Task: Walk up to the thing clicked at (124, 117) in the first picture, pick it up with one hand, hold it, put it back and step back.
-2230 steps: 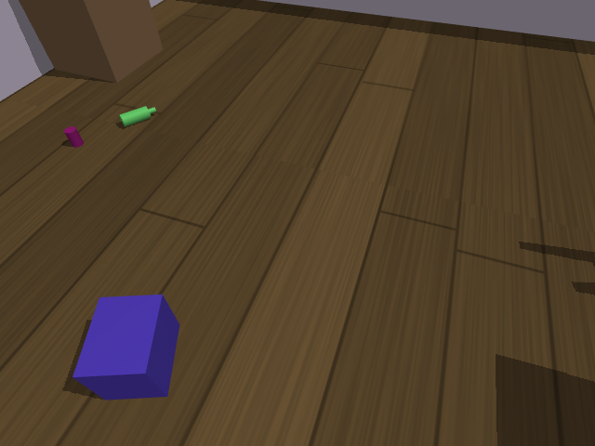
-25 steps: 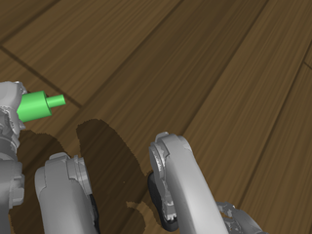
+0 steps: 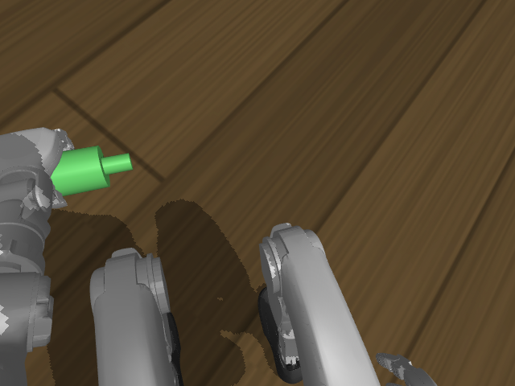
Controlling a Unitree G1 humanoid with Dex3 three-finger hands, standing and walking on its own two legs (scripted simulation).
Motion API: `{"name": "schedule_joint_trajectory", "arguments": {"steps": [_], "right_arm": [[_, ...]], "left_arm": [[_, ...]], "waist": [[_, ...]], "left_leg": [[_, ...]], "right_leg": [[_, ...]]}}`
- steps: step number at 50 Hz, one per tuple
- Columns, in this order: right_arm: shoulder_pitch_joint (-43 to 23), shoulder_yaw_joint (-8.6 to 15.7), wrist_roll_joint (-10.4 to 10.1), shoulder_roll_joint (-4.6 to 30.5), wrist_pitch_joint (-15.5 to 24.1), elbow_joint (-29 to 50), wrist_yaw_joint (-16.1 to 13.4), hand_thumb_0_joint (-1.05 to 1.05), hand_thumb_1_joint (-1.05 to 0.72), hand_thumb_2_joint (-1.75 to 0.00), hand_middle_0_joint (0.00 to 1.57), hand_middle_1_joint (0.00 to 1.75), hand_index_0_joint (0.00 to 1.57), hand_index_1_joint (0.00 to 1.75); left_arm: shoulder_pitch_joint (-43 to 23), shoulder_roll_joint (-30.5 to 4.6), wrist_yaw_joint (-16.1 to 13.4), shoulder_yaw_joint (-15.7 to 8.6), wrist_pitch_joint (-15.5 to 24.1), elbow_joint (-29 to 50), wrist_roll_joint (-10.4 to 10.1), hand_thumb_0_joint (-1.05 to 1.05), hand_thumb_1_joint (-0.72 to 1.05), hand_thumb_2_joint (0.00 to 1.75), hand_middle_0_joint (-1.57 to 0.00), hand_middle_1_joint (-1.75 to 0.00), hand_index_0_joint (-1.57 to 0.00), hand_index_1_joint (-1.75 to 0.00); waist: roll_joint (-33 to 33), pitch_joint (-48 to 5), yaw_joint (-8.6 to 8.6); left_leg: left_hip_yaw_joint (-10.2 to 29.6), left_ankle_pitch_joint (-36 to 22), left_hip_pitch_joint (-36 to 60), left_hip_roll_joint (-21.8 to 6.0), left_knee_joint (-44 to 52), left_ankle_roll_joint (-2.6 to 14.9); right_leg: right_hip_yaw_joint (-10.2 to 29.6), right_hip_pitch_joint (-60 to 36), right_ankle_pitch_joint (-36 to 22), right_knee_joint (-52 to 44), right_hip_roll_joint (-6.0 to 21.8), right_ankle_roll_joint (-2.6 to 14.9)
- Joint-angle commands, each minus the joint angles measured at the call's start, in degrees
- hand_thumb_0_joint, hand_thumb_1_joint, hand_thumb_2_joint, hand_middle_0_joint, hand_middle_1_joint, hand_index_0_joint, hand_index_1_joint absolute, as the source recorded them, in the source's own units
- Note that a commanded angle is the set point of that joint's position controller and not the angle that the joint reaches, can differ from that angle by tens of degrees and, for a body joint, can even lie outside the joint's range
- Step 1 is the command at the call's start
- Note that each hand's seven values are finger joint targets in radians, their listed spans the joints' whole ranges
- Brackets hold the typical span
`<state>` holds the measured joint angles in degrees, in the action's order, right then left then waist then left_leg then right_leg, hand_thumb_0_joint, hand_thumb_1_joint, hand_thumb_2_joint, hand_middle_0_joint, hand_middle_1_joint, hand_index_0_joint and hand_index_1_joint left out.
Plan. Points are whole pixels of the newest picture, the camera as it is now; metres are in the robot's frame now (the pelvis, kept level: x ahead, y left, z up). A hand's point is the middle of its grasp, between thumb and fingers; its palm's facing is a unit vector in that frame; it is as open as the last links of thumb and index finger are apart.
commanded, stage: lift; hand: left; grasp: from above
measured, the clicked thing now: (67, 173) +0.47 +0.26 -0.17
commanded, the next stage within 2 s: hold in 1.46 s
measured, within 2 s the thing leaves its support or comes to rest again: neither
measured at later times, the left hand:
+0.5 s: hand out of the picture +0.39 +0.29 +0.01, palm faces -0.42 -0.11 -0.90, open 9.8 cm
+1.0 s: hand out of the picture +0.34 +0.28 +0.21, palm faces -0.45 -0.13 -0.88, open 9.8 cm
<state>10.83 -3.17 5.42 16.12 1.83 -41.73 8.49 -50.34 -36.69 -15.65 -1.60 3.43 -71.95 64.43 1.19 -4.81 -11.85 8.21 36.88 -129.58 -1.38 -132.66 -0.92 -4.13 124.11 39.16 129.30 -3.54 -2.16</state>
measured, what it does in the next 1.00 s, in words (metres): rises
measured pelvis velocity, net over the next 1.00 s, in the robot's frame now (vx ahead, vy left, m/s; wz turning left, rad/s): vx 0.03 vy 0.01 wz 0.11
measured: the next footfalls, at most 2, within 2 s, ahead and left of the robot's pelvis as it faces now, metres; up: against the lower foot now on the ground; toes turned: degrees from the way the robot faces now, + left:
none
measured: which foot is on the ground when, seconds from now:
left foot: down 0.00-1.00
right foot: down 0.00-1.00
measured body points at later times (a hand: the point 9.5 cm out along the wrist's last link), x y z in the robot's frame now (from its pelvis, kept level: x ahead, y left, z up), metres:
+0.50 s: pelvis +0.00 +0.00 +0.12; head +0.17 +0.05 +0.53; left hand +0.41 +0.29 +0.06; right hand +0.13 -0.26 -0.01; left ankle +0.09 +0.13 -0.32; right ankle +0.10 -0.12 -0.32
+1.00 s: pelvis +0.03 +0.01 +0.30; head +0.11 +0.03 +0.74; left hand +0.36 +0.28 +0.26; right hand +0.15 -0.24 +0.18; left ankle +0.09 +0.13 -0.32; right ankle +0.10 -0.12 -0.32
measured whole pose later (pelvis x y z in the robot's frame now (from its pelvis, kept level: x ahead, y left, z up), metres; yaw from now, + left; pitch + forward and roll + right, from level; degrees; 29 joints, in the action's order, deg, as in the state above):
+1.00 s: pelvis +0.03 +0.01 +0.30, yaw +6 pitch +18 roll -3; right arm 13.5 1.1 -2.1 13.7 -0.6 -41.7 -3.0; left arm -21.2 -24.2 -7.4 9.5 -2.4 -47.9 57.1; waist 2.3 -9.2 -4.3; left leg 1.8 28.0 -63.7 -1.9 -73.3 0.1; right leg 0.3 60.3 29.1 71.0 -1.5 -1.6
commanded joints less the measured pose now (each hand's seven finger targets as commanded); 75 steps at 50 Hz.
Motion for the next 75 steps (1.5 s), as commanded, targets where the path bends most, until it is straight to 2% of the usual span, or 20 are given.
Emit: {"name": "schedule_joint_trajectory", "arguments": {"steps": [1, 3, 5, 8, 15, 18, 20, 22, 25, 26, 30, 32, 34, 41, 51, 57, 62, 65, 68, 75], "right_arm": [[10.09, 5.76, -1.65, 13.08, -0.36, 2.42, -1.89, 0.00, -0.91, -0.90, 0.20, 0.30, 0.20, 0.30], [10.22, 6.11, -1.96, 12.58, -0.78, 2.95, -2.27, 0.00, -0.90, -0.90, 0.20, 0.30, 0.20, 0.30], [10.25, 6.50, -2.61, 12.34, -1.24, 3.43, -2.96, 0.00, -0.90, -0.90, 0.20, 0.30, 0.20, 0.30], [10.02, 6.57, -3.00, 11.69, -1.48, 4.16, -3.59, 0.00, -0.90, -0.90, 0.20, 0.30, 0.20, 0.30], [7.88, 7.69, -4.43, 11.21, -2.00, 6.24, -5.42, 0.00, -0.90, -0.90, 0.20, 0.30, 0.20, 0.30], [7.42, 7.84, -4.92, 10.73, -2.13, 6.37, -6.19, 0.00, -0.90, -0.90, 0.20, 0.30, 0.20, 0.30], [7.31, 8.22, -5.26, 10.38, -2.28, 6.71, -6.76, 0.00, -0.90, -0.90, 0.20, 0.30, 0.20, 0.30], [6.98, 8.21, -5.46, 9.70, -2.42, 6.84, -7.30, 0.00, -0.90, -0.90, 0.20, 0.30, 0.20, 0.30], [6.49, 8.21, -5.80, 9.16, -2.62, 7.03, -8.07, 0.00, -0.90, -0.90, 0.20, 0.30, 0.20, 0.30], [6.12, 8.22, -5.84, 8.85, -2.71, 7.13, -8.35, 0.00, -0.90, -0.90, 0.20, 0.30, 0.20, 0.30], [4.85, 7.94, -6.46, 8.12, -2.91, 7.12, -9.45, 0.00, -0.89, -0.90, 0.20, 0.30, 0.20, 0.30], [4.01, 7.79, -6.85, 8.08, -3.04, 7.13, -10.01, 0.00, -0.89, -0.90, 0.20, 0.30, 0.20, 0.30], [3.62, 7.52, -7.09, 7.72, -3.15, 7.17, -10.58, 0.00, -0.89, -0.90, 0.20, 0.30, 0.20, 0.30], [3.54, 7.09, -7.65, 6.62, -1.86, 5.74, -12.13, 0.00, -0.89, -0.90, 0.20, 0.30, 0.20, 0.30], [5.10, 7.24, -7.16, 6.25, 0.18, 4.28, -12.37, 0.00, -0.89, -0.90, 0.20, 0.30, 0.20, 0.30], [5.41, 7.57, -7.08, 6.55, 0.07, 4.32, -12.07, 0.00, -0.89, -0.90, 0.20, 0.30, 0.20, 0.30], [5.69, 7.86, -7.10, 6.51, -0.06, 4.60, -11.73, 0.00, -0.89, -0.90, 0.20, 0.30, 0.20, 0.30], [5.15, 7.97, -7.00, 6.33, -0.17, 4.80, -11.63, 0.00, -0.89, -0.90, 0.20, 0.30, 0.20, 0.30], [4.97, 8.07, -7.18, 6.37, -0.23, 5.19, -11.54, 0.00, -0.89, -0.90, 0.20, 0.30, 0.20, 0.30], [4.80, 8.45, -7.22, 6.43, -0.25, 5.09, -11.38, 0.00, -0.89, -0.90, 0.20, 0.30, 0.20, 0.30]], "left_arm": [[-17.53, -15.80, 0.37, -2.20, -0.63, 15.23, -0.98, 0.00, 0.72, 0.69, -1.09, -0.54, -1.09, -0.54], [-16.11, -13.06, 1.58, -0.86, -0.44, 16.95, -1.46, 0.00, 0.73, 0.71, -1.09, -0.55, -1.09, -0.55], [-15.91, -14.39, 2.33, -1.51, -0.37, 20.12, -1.68, 0.00, 0.74, 0.71, -1.10, -0.55, -1.10, -0.55], [-13.70, -12.58, 3.64, -0.42, -0.26, 22.56, -2.80, 0.00, 0.74, 0.72, -1.10, -0.56, -1.10, -0.56], [-8.67, -10.83, 5.13, 0.35, -0.77, 30.73, -4.94, 0.00, 0.76, 0.71, -1.09, -0.58, -1.10, -0.57], [-5.92, -9.43, 5.27, 0.82, -1.54, 32.41, -5.41, 0.00, 0.76, 0.69, -1.10, -0.56, -1.11, -0.55], [-5.20, -9.77, 5.31, 0.36, -2.19, 35.71, -5.67, 0.00, 0.76, 0.71, -1.10, -0.56, -1.11, -0.55], [-4.25, -7.98, 5.62, 1.66, -2.91, 37.37, -5.88, 0.00, 0.78, 0.72, -1.12, -0.57, -1.12, -0.57], [0.00, -8.34, 5.77, 0.52, -4.19, 38.50, -6.40, 0.00, 0.77, 0.73, -1.12, -0.56, -1.12, -0.56], [-1.69, -7.41, 5.89, 1.76, -4.40, 40.51, -6.33, 0.00, 0.77, 0.73, -1.11, -0.57, -1.11, -0.57], [3.53, -4.82, 6.28, 2.93, -5.98, 40.37, -6.94, 0.00, 0.77, 0.72, -1.13, -0.53, -1.13, -0.54], [6.38, -5.38, 6.44, 2.08, -6.61, 41.02, -6.95, 0.00, 0.77, 0.71, -1.14, -0.51, -1.13, -0.52], [6.02, -3.90, 6.73, 3.44, -6.85, 41.77, -7.23, 0.00, 0.77, 0.73, -1.14, -0.51, -1.13, -0.53], [9.85, -0.45, 6.83, 5.82, -6.52, 37.60, -7.63, 0.00, 0.72, 0.73, -1.13, -0.49, -1.10, -0.52], [10.22, 2.86, 4.29, 7.76, -5.07, 33.71, -6.42, 0.00, 0.71, 0.75, -1.12, -0.51, -1.09, -0.54], [10.32, 1.96, 2.97, 6.83, -5.46, 34.17, -6.08, 0.00, 0.72, 0.77, -1.13, -0.51, -1.11, -0.54], [13.07, 3.51, 3.34, 7.27, -6.04, 32.30, -6.42, 0.00, 0.69, 0.73, -1.11, -0.48, -1.09, -0.51], [14.07, 2.84, 3.64, 6.80, -5.99, 32.59, -6.44, 0.00, 0.67, 0.73, -1.10, -0.49, -1.07, -0.52], [13.37, 4.22, 4.31, 8.21, -5.63, 33.25, -6.57, 0.00, 0.70, 0.72, -1.11, -0.49, -1.09, -0.52], [13.50, 4.53, 4.69, 7.91, -5.25, 34.07, -7.26, 0.00, 0.70, 0.73, -1.10, -0.52, -1.09, -0.54]], "waist": [[16.26, -43.52, 2.28], [14.93, -43.03, 1.92], [14.11, -42.54, 2.44], [12.74, -42.05, 2.40], [12.67, -42.50, 4.48], [11.24, -41.52, 4.48], [11.19, -44.47, 5.12], [10.65, -43.49, 4.65], [8.56, -42.39, 5.68], [9.72, -43.16, 5.36], [8.84, -38.34, 5.67], [8.23, -37.81, 6.62], [8.52, -34.86, 5.78], [6.11, -24.41, 6.19], [4.37, -21.82, 6.98], [3.60, -21.09, 7.59], [2.22, -19.30, 7.66], [2.93, -18.21, 8.70], [2.37, -18.13, 8.07], [1.34, -16.28, 8.36]], "left_leg": [[-5.63, -7.65, 34.76, 0.90, 17.63, 2.19], [-5.39, -7.77, 35.66, 0.96, 19.08, 2.21], [-5.63, -6.77, 35.70, 1.09, 20.45, 2.56], [-5.73, -6.00, 36.73, 1.11, 22.59, 2.73], [-4.14, -1.86, 43.96, 0.74, 31.10, 2.42], [-3.94, -2.56, 47.01, 0.70, 34.15, 2.37], [-4.74, -5.82, 51.09, 0.82, 35.33, 2.36], [-5.23, -7.37, 53.15, 0.81, 37.25, 2.35], [-5.60, -8.10, 56.60, 0.90, 41.09, 2.48], [-5.87, -8.36, 58.41, 0.90, 42.17, 2.41], [-5.38, -6.33, 63.49, 0.74, 49.01, 2.15], [-5.00, -6.69, 66.74, 0.73, 52.63, 1.96], [-4.62, -6.38, 69.65, 0.43, 56.00, 1.81], [-4.81, -5.91, 76.47, 0.43, 66.31, 1.52], [-6.01, -14.40, 88.85, 0.77, 76.63, 1.30], [-7.19, -20.10, 95.51, 1.15, 81.38, 1.29], [-7.39, -23.14, 99.54, 1.37, 85.15, 1.09], [-7.48, -23.80, 101.55, 1.37, 87.78, 0.86], [-7.67, -25.45, 104.31, 1.49, 89.43, 0.92], [-8.22, -27.97, 107.57, 1.72, 92.80, 0.94]], "right_leg": [[-3.31, -20.66, -11.50, -16.92, -0.70, 4.85], [-3.29, -21.08, -11.73, -17.91, -0.63, 4.92], [-2.69, -21.92, -10.86, -19.97, -0.47, 4.69], [-2.27, -24.04, -9.99, -22.42, -0.31, 4.51], [-1.90, -27.49, -6.95, -27.63, -0.09, 4.33], [-1.60, -30.59, -7.94, -30.41, 0.12, 4.11], [-1.02, -33.91, -10.15, -33.02, 0.22, 4.08], [-0.63, -36.42, -11.31, -35.75, 0.30, 3.90], [-0.10, -41.61, -11.56, -40.07, 0.39, 3.69], [0.22, -43.18, -11.97, -41.23, 0.28, 3.72], [0.50, -47.53, -10.28, -46.84, 0.39, 3.51], [0.66, -51.17, -10.50, -49.30, 0.45, 3.52], [0.87, -52.77, -10.59, -51.92, 0.43, 3.42], [2.33, -61.29, -9.70, -62.51, 0.31, 3.45], [3.09, -74.81, -17.14, -73.91, 0.53, 3.26], [3.79, -82.06, -22.36, -79.98, 0.83, 2.97], [4.25, -86.44, -25.11, -83.89, 0.99, 2.72], [4.24, -88.76, -25.33, -86.05, 1.01, 2.77], [4.38, -90.70, -27.00, -87.87, 1.16, 2.66], [4.82, -94.81, -29.37, -91.68, 1.23, 2.43]]}}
